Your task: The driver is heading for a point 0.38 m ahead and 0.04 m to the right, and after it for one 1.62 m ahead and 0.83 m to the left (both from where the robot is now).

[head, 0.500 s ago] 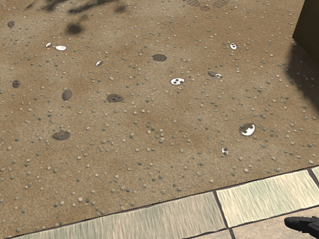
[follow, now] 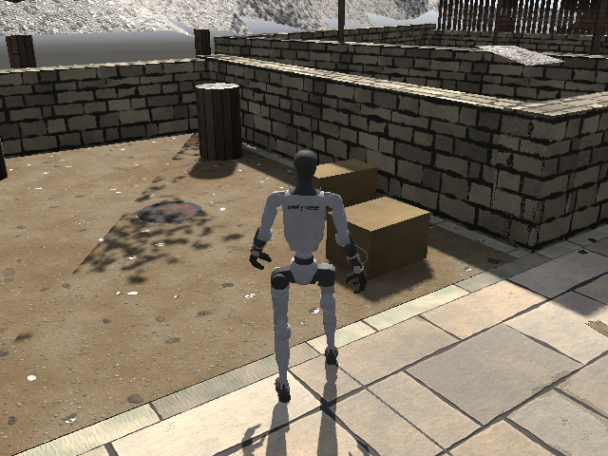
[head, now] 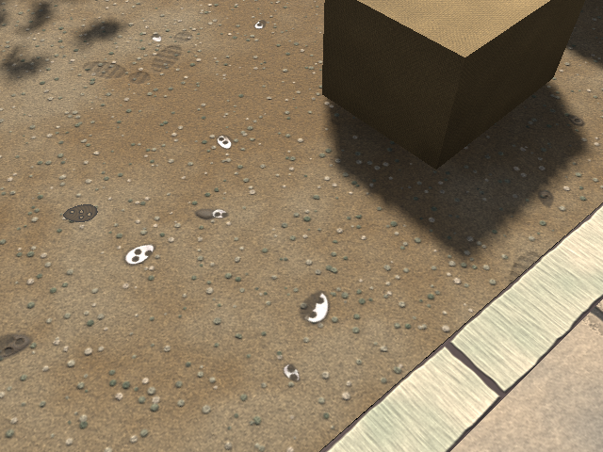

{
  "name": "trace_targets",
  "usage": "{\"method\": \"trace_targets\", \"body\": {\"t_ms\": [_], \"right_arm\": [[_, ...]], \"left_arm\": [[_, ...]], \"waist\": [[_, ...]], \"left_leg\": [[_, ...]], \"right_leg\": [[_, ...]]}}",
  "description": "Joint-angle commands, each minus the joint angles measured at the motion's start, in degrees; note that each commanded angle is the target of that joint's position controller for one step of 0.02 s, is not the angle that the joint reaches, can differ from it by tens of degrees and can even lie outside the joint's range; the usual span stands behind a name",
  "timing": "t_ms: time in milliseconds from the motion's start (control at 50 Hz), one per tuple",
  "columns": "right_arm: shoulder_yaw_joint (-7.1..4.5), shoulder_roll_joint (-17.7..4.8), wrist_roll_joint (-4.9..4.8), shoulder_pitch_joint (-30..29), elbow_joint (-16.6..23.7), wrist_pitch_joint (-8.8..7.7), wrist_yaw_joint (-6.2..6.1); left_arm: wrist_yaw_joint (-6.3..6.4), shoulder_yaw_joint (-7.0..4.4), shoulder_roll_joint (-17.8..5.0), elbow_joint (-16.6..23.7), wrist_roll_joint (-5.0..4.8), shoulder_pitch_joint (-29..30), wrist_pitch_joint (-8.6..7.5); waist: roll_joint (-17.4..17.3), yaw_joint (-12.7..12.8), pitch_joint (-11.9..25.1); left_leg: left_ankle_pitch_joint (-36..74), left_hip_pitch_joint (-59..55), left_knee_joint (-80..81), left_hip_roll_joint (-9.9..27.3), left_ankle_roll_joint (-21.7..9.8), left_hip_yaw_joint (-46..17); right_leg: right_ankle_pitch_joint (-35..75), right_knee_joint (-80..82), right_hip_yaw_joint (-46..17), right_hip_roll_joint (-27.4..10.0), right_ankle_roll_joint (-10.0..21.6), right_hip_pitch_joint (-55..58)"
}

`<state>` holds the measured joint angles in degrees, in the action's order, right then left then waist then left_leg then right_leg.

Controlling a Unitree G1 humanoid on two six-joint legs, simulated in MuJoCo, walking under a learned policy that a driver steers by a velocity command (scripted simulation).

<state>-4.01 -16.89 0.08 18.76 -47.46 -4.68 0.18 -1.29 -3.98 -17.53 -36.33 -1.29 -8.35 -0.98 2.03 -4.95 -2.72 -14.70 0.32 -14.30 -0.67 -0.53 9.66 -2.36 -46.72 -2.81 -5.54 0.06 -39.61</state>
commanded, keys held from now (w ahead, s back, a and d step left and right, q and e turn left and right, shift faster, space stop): w+e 0.04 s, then w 0.50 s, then w+q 0.46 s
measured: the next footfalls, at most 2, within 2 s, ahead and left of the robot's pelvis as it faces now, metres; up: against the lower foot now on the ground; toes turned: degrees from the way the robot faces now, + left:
right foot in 0.16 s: +0.26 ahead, -0.14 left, +0.00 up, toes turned -6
left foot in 0.68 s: +0.60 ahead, +0.04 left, +0.00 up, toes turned -4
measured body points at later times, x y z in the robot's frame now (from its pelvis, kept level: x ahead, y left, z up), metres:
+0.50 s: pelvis +0.28 -0.06 +0.00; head +0.31 -0.08 +0.45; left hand +0.37 +0.21 -0.11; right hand +0.43 -0.34 -0.10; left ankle +0.49 +0.09 -0.68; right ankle +0.22 -0.14 -0.74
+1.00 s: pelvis +0.58 -0.03 +0.01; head +0.61 -0.02 +0.45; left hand +0.77 +0.23 -0.08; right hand +0.64 -0.32 -0.11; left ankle +0.56 +0.04 -0.74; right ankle +0.74 -0.22 -0.68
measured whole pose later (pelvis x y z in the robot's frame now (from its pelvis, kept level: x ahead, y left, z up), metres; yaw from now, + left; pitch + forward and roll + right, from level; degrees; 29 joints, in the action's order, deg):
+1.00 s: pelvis +0.58 -0.03 +0.01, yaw +4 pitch +2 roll +0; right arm -2.9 -16.2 -0.8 19.7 -44.1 -3.1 0.2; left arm 0.3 -2.5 -17.0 -40.1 0.8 -5.5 -5.4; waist 1.2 -3.9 -2.0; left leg -10.5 9.1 -18.3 -6.3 -4.8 -6.2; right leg -4.2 -41.2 -6.2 -4.4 -3.3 -36.7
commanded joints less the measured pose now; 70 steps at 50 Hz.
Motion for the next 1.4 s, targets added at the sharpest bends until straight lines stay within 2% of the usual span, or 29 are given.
{"method": "trace_targets", "body": {"t_ms": [20, 100, 140, 160, 180, 200, 220, 260, 300, 360, 460, 560, 640, 680, 700, 720, 740, 760, 800, 880, 1000, 1100, 1160, 1180, 1200, 1220, 1240, 1280, 1400], "right_arm": [[-2.22, -10.0, -0.67, -2.4, 3.3, -0.29, -0.37], [-2.87, -12.5, -2.09, -0.5, 1.7, 1.03, -0.35], [-2.48, -12.5, -2.29, -1.2, 1.4, 1.66, -0.65], [-1.20, -9.9, -0.91, -0.7, 2.2, 1.33, -0.82], [1.56, -1.8, 0.88, 5.7, 5.0, 0.15, 0.04], [0.62, -7.1, -1.19, 1.1, 4.2, -1.42, 0.59], [-0.21, -9.5, -3.26, -5.0, 6.3, -2.11, 0.86], [-0.01, -8.4, -1.42, -7.1, 6.0, -2.48, 0.27], [-0.20, -7.8, -1.00, -4.1, 4.9, -1.20, 0.51], [0.26, -5.4, -0.30, -4.8, 4.8, 0.36, 0.38], [1.14, -3.2, -0.26, -14.2, 7.0, -0.09, 0.96], [1.41, -3.5, -0.99, -20.8, 9.3, -0.71, 2.42], [0.79, -5.5, -1.05, -17.5, 9.3, -0.66, 3.42], [-1.45, -9.4, -0.77, -4.6, 5.9, -0.30, 2.78], [-2.76, -14.2, -0.82, 3.0, 5.1, 0.07, 2.34], [-2.93, -15.7, -1.32, 4.9, 4.3, 0.02, 2.87], [-1.70, -10.5, -1.75, 5.0, 4.8, 0.08, 2.72], [-1.36, -9.3, -1.25, 1.1, 5.7, 0.08, 2.36], [-0.98, -8.1, -0.28, -3.8, 7.2, 0.10, 1.92], [-0.80, -7.5, -0.45, -4.7, 8.3, 0.14, 0.94], [-1.89, -10.0, -1.14, -0.3, 7.3, 1.14, -0.88], [-2.03, -9.4, -1.57, 2.9, 6.5, 2.41, -1.34], [-1.40, -7.2, -1.03, 1.1, 7.6, 2.75, -1.17], [-0.10, -3.7, -0.19, 1.1, 8.7, 2.48, -0.92], [1.12, -0.3, -1.51, 8.9, 10.6, 1.81, -0.74], [0.17, -6.0, -2.25, 8.6, 9.3, 1.62, -0.89], [-0.80, -9.3, -2.03, 2.8, 9.7, 1.87, -0.89], [-1.01, -8.2, -0.90, -2.2, 11.0, 2.17, -0.76], [-0.24, -3.7, -1.35, -4.8, 14.1, 3.41, 0.40]], "left_arm": [[-1.27, 0.25, -1.1, 5.6, -0.16, 6.4, -1.01], [-1.87, -0.68, -3.0, 7.1, 0.34, 6.6, -0.89], [-1.21, -3.18, -7.2, 3.4, 0.55, -6.9, -0.63], [-0.18, -4.73, -11.0, 0.9, 0.44, -16.8, -0.11], [0.30, -5.22, -17.5, 0.7, 0.09, -15.8, -0.49], [0.11, -3.83, -12.5, 1.9, 0.13, -17.5, -1.19], [-0.16, -2.93, -10.1, 0.9, 0.62, -15.0, -1.97], [-0.17, -1.77, -6.8, 0.8, 0.70, -7.9, -2.53], [-0.09, -0.96, -4.7, 1.2, 1.62, -4.8, -3.08], [0.26, -1.25, -6.0, -0.6, 1.25, -5.0, -4.15], [1.25, -1.26, -7.0, -3.7, 1.05, -8.3, -3.97], [1.37, -1.63, -8.4, -7.6, 0.47, -13.1, -3.30], [2.00, -2.20, -9.5, -9.0, 0.74, -12.2, -2.27], [2.67, -1.78, -8.8, -8.4, 1.41, -11.0, -1.53], [3.09, -0.66, -6.3, -6.8, 3.05, -14.5, -1.88], [1.97, 1.13, -0.5, -6.7, 2.88, -20.5, -3.28], [1.22, 0.20, -6.0, -6.6, 1.01, -14.7, -4.76], [0.79, -0.25, -7.8, -4.3, -0.54, -8.2, -5.73], [1.34, -0.25, -7.1, -3.2, 1.18, -4.0, -6.53], [1.77, -0.23, -5.2, -2.9, 2.22, -5.6, -5.00], [1.34, 1.01, -2.5, 0.2, 1.94, 6.7, -5.24], [0.32, 0.18, -5.1, 1.5, 0.78, 10.0, -6.28], [0.80, -1.51, -8.3, -0.8, 1.19, 0.1, -7.04], [1.35, -2.37, -11.3, -1.6, 2.17, -8.4, -7.12], [1.26, -3.51, -15.7, -3.8, 2.64, -12.9, -6.02], [0.94, -2.51, -10.7, -3.5, 1.62, -12.2, -5.71], [1.16, -1.55, -7.2, -3.0, 1.43, -10.0, -5.45], [1.27, -0.57, -4.7, -3.4, 1.94, -5.8, -5.06], [1.39, -1.17, -6.2, -6.3, 1.56, -4.9, -5.68]], "waist": [[-5.3, 0.0, -1.7], [-6.7, 2.6, -0.3], [-6.1, 10.9, 7.5], [-2.0, 15.0, 13.2], [13.1, 7.6, 19.4], [6.5, 12.1, 25.6], [4.8, 12.5, 16.4], [0.8, 8.2, 7.9], [2.0, 4.8, 6.6], [0.4, 3.8, 3.8], [0.5, 7.1, 0.2], [0.9, 9.4, -1.9], [2.4, 6.6, 1.0], [1.2, 0.1, 10.0], [-7.1, -0.6, 17.6], [-19.4, 2.7, 23.1], [-12.8, -0.7, 21.3], [-9.3, -0.8, 12.9], [-2.4, 2.2, 5.9], [-5.5, 5.6, 4.4], [-6.4, 1.6, 2.0], [-7.6, 1.4, 2.6], [-8.8, 7.0, 7.1], [-3.3, 10.6, 15.0], [15.3, 7.2, 21.1], [11.6, 8.4, 17.4], [6.2, 9.9, 10.3], [2.3, 8.4, 3.6], [3.3, 6.2, 1.1]], "left_leg": [[19.2, 0.7, 5.6, 15.3, -7.9, -3.6], [41.2, -4.7, -1.8, 17.3, -6.8, -1.3], [52.0, -0.6, -19.2, 15.1, -4.7, 1.8], [36.1, 12.7, -34.9, 13.0, -2.5, 2.0], [-15.9, 36.2, -55.9, 2.3, 1.1, -1.1], [-19.4, 40.8, -63.0, 1.6, 0.9, -12.9], [-14.8, 45.4, -63.4, 4.1, 0.0, -13.0], [-6.3, 41.5, -55.0, 8.4, -0.3, -12.5], [-2.4, 35.2, -51.7, 9.7, 0.4, -13.0], [2.3, 35.4, -45.7, 9.8, 2.5, -12.2], [19.8, 35.5, -26.7, 7.6, 3.2, -10.8], [20.9, 36.9, -17.3, 5.5, 0.8, -10.6], [11.2, 32.2, -15.9, 2.6, -3.4, -8.8], [12.7, 12.6, -15.5, -1.0, -6.4, -6.9], [16.1, -5.9, -17.9, 9.5, -11.2, -22.2], [-0.1, -21.8, -8.1, 19.6, -20.6, -52.0], [-9.9, -21.8, -3.1, 19.1, -18.7, -54.4], [-7.8, -14.3, -2.0, 17.5, -16.6, -47.0], [4.9, -0.1, -0.5, 13.9, -15.5, -37.6], [16.0, 9.5, 2.6, 10.6, -16.1, -30.4], [12.6, 15.9, 2.1, 5.6, -11.8, -24.5], [8.3, 9.2, -4.3, 8.3, -10.3, -32.1], [12.1, 10.2, -14.8, 5.4, -7.2, -32.1], [5.7, 16.7, -30.2, 1.9, -5.1, -27.3], [-18.2, 36.3, -48.0, -5.7, -1.6, -19.2], [-18.8, 43.7, -55.9, -0.9, -0.9, -20.0], [-13.5, 45.5, -58.1, 1.0, -0.5, -19.2], [-6.3, 43.3, -54.9, 4.2, 0.3, -17.4], [1.5, 41.9, -46.1, 7.6, 1.8, -15.2]], "right_leg": [[3.7, 6.8, 2.7, 0.4, 1.0, 2.0], [-6.4, 11.5, 6.1, 4.6, 4.8, 8.8], [-4.1, 16.7, 8.0, 9.0, 8.2, 29.1], [-2.2, 15.9, -0.8, 3.6, 10.7, 47.2], [-11.1, 20.5, -32.7, -12.6, 20.8, 63.8], [-16.4, 27.6, -42.4, -15.9, 22.5, 63.9], [-11.9, 28.4, -32.5, -13.6, 19.6, 58.0], [-1.4, 29.7, -19.9, -8.9, 15.9, 42.6], [3.9, 33.2, -15.3, -6.8, 15.6, 34.7], [7.3, 37.2, -10.2, -6.1, 16.3, 29.9], [5.5, 38.6, -3.1, -2.7, 13.0, 29.9], [3.4, 36.5, -3.7, -6.5, 12.1, 38.1], [21.0, 29.1, -1.1, -8.5, 9.1, 45.6], [34.5, 11.0, 4.1, -4.3, 5.8, 41.6], [16.2, -7.8, 6.6, -0.5, 3.0, 26.6], [-27.8, -24.2, 2.3, 10.2, -0.5, 4.9], [-28.9, -29.2, -4.7, 7.4, 0.5, -1.6], [-23.6, -28.2, -3.9, 5.0, 1.2, -4.7], [-17.2, -20.7, -3.0, 1.4, 1.3, -0.9], [-14.4, -10.9, -1.9, 0.5, -1.6, 4.9], [6.0, 12.1, -0.5, 4.4, -4.4, 11.0], [3.0, 19.5, -2.9, 5.8, -3.1, 14.5], [-1.2, 23.3, -2.3, 3.9, 1.2, 29.5], [-5.5, 22.1, -11.0, -5.6, 5.0, 43.6], [-17.6, 26.5, -36.5, -17.8, 14.2, 60.3], [-29.3, 29.6, -41.7, -18.8, 13.9, 58.0], [-27.3, 30.3, -32.7, -16.1, 11.3, 51.8], [-12.8, 32.1, -19.8, -11.2, 9.5, 41.4], [-0.2, 38.2, -4.9, -9.4, 10.9, 34.5]]}}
